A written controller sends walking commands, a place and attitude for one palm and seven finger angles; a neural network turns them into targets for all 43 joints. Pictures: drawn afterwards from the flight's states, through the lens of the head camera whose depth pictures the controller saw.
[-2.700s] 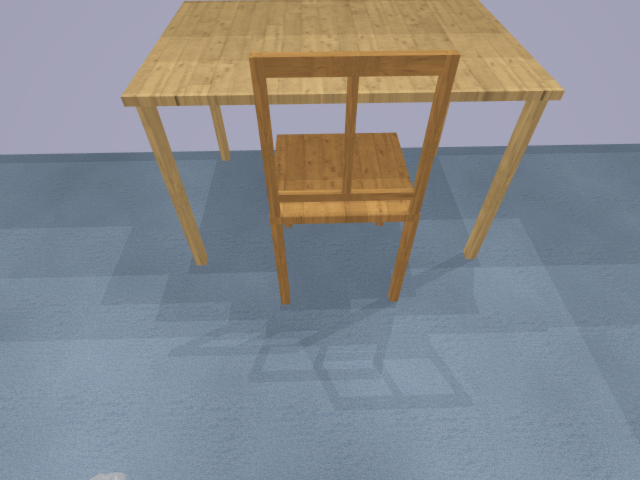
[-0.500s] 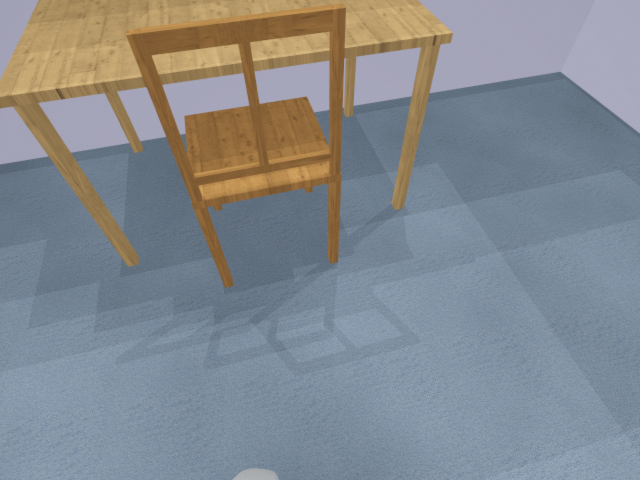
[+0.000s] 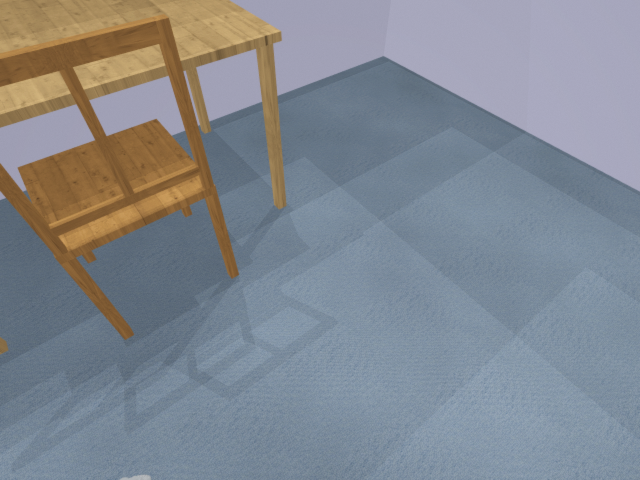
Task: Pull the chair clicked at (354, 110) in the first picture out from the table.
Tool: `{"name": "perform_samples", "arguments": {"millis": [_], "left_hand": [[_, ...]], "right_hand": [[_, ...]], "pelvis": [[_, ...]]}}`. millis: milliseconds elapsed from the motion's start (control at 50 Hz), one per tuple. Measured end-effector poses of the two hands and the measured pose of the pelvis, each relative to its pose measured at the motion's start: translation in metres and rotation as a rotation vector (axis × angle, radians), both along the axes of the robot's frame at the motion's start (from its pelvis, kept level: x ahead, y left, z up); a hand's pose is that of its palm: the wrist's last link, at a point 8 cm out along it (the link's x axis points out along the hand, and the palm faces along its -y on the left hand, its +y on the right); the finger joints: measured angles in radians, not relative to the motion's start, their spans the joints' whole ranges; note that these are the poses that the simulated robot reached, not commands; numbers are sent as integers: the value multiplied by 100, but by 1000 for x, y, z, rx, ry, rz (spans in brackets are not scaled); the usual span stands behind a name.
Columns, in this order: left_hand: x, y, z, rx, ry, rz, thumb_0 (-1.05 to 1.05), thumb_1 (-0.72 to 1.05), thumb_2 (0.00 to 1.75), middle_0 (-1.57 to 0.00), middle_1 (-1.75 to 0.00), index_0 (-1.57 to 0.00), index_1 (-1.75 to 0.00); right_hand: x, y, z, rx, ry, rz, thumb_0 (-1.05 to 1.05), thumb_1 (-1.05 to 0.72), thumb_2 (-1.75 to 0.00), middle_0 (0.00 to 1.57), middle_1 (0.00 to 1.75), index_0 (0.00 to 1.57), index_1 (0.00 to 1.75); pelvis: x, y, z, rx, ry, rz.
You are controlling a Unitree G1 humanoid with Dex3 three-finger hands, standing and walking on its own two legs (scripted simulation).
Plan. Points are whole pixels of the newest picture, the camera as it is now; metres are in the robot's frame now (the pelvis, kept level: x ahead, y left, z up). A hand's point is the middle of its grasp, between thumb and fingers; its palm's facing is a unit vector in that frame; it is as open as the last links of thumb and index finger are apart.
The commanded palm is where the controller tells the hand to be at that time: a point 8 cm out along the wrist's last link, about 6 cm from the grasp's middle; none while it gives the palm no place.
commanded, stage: walk to a spot facing it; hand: left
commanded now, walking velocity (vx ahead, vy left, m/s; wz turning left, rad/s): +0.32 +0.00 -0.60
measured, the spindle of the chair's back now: (101, 139) +0.77 +0.54 -0.05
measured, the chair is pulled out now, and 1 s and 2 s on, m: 0.00 0.00 0.00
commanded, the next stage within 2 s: turn to face it in 0.82 s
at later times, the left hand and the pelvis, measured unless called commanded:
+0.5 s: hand (192, 413) +0.23 +0.22 -0.15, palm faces -0.25 -0.95 -0.16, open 7.4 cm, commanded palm none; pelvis +0.13 +0.03 +0.02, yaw -18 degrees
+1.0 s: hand (344, 282) +0.48 -0.01 -0.15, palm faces -0.59 -0.78 -0.21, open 7.4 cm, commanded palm none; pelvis +0.27 -0.09 +0.00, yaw -34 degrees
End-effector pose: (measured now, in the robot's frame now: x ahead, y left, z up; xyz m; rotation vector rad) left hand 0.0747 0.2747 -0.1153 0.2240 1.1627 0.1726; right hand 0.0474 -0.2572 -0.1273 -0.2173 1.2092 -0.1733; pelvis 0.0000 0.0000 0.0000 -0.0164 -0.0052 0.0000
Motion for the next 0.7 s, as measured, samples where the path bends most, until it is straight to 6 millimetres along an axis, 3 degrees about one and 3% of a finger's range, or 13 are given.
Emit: {"name": "perform_samples", "arguments": {"millis": [60, 120, 220, 340, 420, 520, 620, 700], "left_hand": [[15, -14, 2, -4, -41, -22, 0, 91, 90, -20, -30, -19, -30], [19, -24, 5, -18, -17, -47, 0, 90, 90, -20, -30, -20, -30], [25, -27, 0, -54, 72, -96, 0, 90, 90, -20, -30, -20, -30], [55, -5, -25, -83, 154, -132, 0, 90, 90, -21, -30, -20, -30], [104, 1, -24, -83, 159, -192, 0, 90, 90, -20, -30, -20, -30], [180, -14, -8, -94, 84, -276, 0, 91, 90, -20, -30, -19, -30], [254, -53, 0, -101, 46, -388, 0, 91, 90, -20, -30, -19, -30], [314, -102, 1, -109, 21, -497, 0, 91, 90, -20, -30, -19, -30]], "right_hand": [[-19, -14, -4, -9, 80, -40, 1, -91, -90, 20, 30, 20, 30], [-19, -19, 6, -14, 83, -75, 1, -91, -90, 20, 30, 20, 30], [5, -12, 23, -21, 3, -128, 2, -91, -90, 20, 30, 20, 30], [45, 15, 26, -55, -107, -172, 1, -91, -90, 20, 30, 20, 30], [40, 40, 28, -43, -84, -245, 1, -91, -90, 20, 30, 20, 30], [18, 72, 30, 20, 28, -362, 1, -91, -90, 20, 30, 20, 30], [-6, 96, 25, 86, 143, -496, 1, -91, -90, 20, 30, 20, 30], [-21, 108, 20, 137, 242, -598, 1, -91, -90, 20, 30, 20, 30]], "pelvis": [[6, -3, 0, -10, -4, -19], [16, -3, 8, -3, -2, -51], [40, 6, 16, 9, 5, -114], [80, 30, 4, -9, 3, -199], [104, 34, 10, -4, -6, -259], [135, 31, 23, -5, 1, -330], [166, 20, 25, 1, 4, -398], [190, 3, 20, 9, 2, -451]]}}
